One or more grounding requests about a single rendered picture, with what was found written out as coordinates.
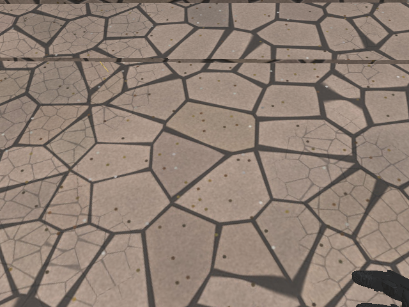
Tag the robot right hand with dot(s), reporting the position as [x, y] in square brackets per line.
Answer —
[390, 283]

